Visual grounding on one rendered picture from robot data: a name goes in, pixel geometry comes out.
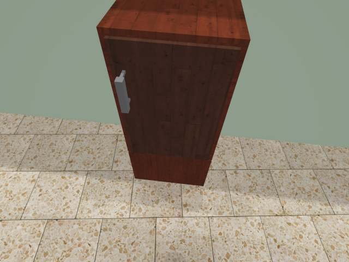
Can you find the cupboard door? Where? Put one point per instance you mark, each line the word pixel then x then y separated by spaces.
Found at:
pixel 177 90

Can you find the handle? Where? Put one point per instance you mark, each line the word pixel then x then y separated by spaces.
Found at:
pixel 122 93

